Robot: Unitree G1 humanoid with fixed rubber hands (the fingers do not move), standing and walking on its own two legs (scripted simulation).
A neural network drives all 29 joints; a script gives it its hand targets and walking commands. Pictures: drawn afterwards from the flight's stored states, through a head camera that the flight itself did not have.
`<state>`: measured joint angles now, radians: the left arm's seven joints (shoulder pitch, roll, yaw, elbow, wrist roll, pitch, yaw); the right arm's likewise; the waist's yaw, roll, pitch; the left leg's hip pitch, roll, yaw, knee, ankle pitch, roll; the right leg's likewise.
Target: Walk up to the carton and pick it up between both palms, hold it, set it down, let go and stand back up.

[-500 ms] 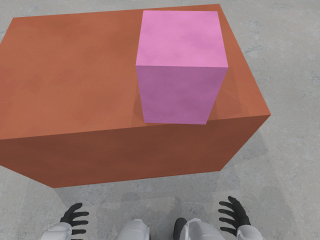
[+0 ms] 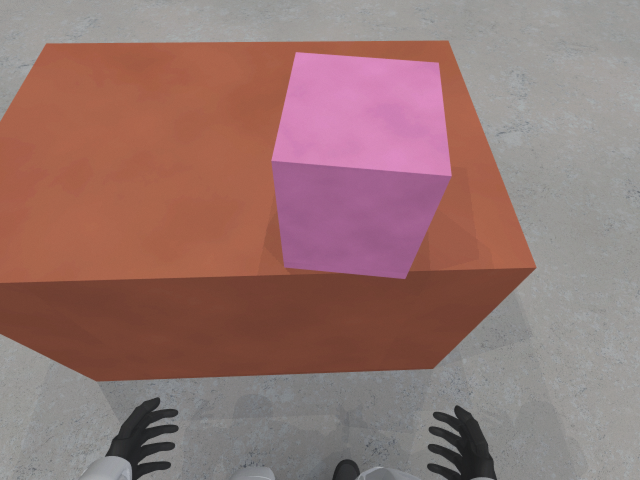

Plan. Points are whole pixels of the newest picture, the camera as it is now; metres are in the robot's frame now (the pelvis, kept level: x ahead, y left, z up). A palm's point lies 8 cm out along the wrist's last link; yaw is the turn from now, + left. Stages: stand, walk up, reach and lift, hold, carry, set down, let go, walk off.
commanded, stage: reach and lift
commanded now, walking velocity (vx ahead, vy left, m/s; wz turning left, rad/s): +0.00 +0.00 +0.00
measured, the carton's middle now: (354, 174) +0.52 +0.01 +0.02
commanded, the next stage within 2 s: none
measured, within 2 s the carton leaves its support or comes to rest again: neither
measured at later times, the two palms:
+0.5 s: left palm (129, 417) +0.17 +0.26 -0.06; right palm (473, 445) +0.17 -0.14 -0.03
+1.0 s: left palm (158, 349) +0.25 +0.24 -0.03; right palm (483, 371) +0.25 -0.16 -0.02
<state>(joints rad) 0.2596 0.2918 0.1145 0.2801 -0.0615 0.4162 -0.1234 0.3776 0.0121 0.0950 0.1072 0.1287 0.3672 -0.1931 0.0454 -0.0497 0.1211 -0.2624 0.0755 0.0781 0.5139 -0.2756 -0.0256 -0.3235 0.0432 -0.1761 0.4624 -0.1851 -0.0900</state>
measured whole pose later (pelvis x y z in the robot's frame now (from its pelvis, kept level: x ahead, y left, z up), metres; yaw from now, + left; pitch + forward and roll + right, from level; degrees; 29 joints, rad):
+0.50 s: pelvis +0.01 +0.05 +0.01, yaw -1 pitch -2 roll +0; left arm 0.28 0.23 -0.02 0.34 -0.11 0.08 -0.04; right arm 0.32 -0.05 0.02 0.33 0.07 -0.04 -0.07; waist 0.03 -0.05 0.05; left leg -0.12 0.03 0.11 0.40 -0.25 0.02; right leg -0.19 0.01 -0.13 0.35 -0.14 -0.05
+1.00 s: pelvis +0.02 +0.05 +0.01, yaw +1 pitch +0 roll -1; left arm 0.04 0.18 -0.06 0.61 -0.10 -0.22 0.03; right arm 0.04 -0.12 -0.04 0.66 0.14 -0.25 -0.03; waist 0.00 -0.04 -0.02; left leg -0.15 0.02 0.08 0.44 -0.28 0.01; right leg -0.21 0.01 -0.14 0.39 -0.18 -0.05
